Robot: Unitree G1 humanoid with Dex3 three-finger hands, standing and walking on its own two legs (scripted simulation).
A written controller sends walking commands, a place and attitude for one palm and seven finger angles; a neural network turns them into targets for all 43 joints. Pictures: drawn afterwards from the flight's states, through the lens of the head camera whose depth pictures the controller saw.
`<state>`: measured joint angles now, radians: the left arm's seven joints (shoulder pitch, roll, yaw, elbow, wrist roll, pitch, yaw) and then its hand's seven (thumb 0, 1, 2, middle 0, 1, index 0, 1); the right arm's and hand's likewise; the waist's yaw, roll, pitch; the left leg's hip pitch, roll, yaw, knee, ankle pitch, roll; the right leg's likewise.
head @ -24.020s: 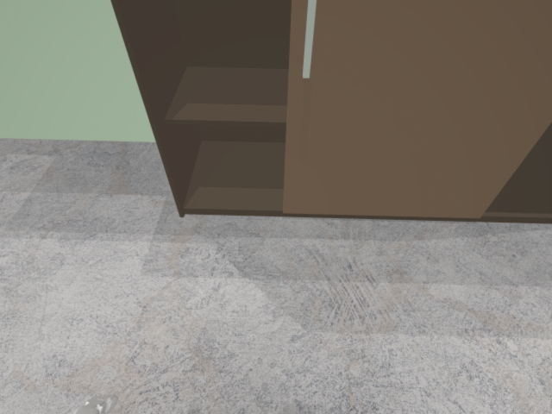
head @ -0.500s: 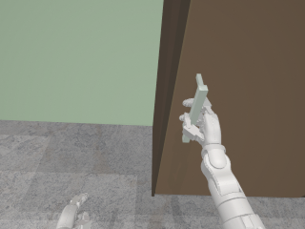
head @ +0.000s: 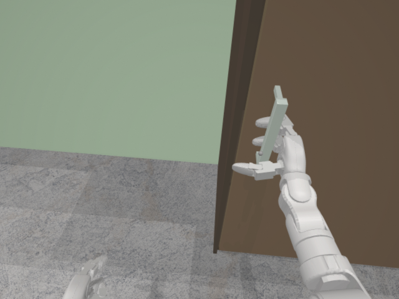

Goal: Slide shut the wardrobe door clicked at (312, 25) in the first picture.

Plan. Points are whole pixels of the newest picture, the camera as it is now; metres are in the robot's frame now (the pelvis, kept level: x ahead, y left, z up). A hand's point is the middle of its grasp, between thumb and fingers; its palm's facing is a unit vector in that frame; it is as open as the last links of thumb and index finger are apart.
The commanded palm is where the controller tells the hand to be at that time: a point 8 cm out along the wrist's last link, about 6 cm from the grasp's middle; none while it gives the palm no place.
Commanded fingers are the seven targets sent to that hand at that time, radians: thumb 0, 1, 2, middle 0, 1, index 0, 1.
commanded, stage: loosen the grip on the handle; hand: right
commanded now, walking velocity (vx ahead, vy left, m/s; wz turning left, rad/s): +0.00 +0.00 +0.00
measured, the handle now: (267, 135) +0.45 -0.10 +0.11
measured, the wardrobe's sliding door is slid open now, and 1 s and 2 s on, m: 0.00 0.00 0.00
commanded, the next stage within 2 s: slip the hand off the handle in 0.24 s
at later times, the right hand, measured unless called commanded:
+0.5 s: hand (274, 155) +0.40 -0.12 +0.09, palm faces +0.01 +1.00 -0.07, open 14.7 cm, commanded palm +0.37 -0.17 +0.10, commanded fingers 0.00 0.55 -0.20 0.25 1.15 0.25 1.15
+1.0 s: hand (306, 160) +0.39 -0.18 +0.10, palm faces +0.01 +1.00 -0.07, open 14.7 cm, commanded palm +0.34 -0.22 +0.10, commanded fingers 0.00 0.55 -0.20 0.25 1.15 0.25 1.15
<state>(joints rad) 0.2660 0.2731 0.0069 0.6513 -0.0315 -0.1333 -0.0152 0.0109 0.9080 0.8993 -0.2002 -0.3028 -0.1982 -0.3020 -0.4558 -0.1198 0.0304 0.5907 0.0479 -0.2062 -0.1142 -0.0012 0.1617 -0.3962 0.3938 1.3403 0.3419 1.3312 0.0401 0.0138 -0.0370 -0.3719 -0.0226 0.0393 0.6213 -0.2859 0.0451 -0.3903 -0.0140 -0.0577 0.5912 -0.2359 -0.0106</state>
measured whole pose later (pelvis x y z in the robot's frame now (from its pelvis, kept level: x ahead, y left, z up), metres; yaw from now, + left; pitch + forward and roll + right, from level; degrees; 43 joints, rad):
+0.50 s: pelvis +0.02 -0.01 +0.00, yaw +1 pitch +3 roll +0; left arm 0.26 0.23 -0.02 0.66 -0.01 -0.14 0.00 0.01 0.91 0.90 -0.20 -0.30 -0.20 -0.30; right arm -0.36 -0.15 -0.02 0.52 0.08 -0.21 -0.07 -0.01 0.55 -0.20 0.26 1.15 0.25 1.15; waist 0.03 0.00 -0.05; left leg -0.36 -0.02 0.02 0.60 -0.30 0.03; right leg -0.38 -0.01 -0.07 0.60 -0.27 -0.02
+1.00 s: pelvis +0.03 -0.02 +0.00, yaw +0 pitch +3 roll +1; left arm 0.27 0.25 -0.02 0.65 -0.04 -0.12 0.02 0.01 0.91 0.90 -0.20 -0.30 -0.20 -0.30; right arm -0.28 -0.24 -0.11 0.47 0.15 -0.22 0.09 -0.01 0.55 -0.20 0.25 1.15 0.25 1.15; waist 0.01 -0.02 -0.07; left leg -0.35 -0.02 0.03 0.61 -0.32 0.02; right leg -0.39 -0.01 -0.06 0.63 -0.30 -0.03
